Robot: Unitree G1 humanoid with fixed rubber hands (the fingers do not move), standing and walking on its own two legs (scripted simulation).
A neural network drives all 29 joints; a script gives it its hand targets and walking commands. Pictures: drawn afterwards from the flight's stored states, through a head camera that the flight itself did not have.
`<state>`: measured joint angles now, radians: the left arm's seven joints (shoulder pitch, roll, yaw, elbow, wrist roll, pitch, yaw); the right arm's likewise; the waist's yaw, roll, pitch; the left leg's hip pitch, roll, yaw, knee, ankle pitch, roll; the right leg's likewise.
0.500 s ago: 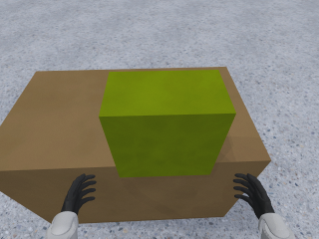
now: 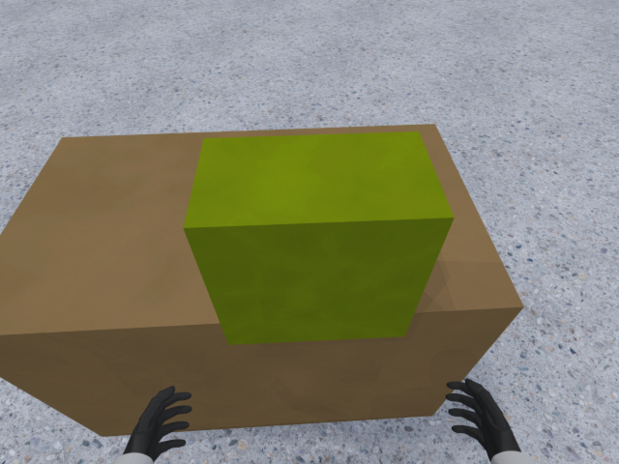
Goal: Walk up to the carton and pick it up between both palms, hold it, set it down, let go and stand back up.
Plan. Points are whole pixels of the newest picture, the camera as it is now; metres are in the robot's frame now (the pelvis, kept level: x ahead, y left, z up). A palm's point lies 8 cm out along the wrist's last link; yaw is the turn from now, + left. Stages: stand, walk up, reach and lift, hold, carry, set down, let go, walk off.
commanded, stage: set down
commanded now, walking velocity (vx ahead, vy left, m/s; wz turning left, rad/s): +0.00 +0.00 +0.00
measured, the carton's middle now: (314, 248) +0.41 +0.02 +0.03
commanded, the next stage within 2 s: let go in 0.08 s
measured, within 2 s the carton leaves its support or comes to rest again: neither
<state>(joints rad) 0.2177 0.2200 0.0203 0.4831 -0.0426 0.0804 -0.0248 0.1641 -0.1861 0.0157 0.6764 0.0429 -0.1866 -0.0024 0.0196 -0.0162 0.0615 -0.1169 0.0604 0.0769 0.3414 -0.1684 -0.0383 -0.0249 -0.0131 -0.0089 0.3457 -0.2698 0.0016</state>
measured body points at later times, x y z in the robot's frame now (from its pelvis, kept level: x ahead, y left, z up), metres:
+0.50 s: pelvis -0.01 +0.00 +0.00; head +0.00 +0.00 +0.45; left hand +0.16 +0.22 -0.09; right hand +0.16 -0.23 -0.09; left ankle +0.01 +0.14 -0.75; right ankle -0.05 -0.12 -0.75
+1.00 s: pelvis -0.01 +0.00 -0.01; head -0.03 +0.01 +0.44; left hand +0.00 +0.25 -0.15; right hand +0.01 -0.24 -0.15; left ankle +0.01 +0.14 -0.75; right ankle -0.05 -0.12 -0.75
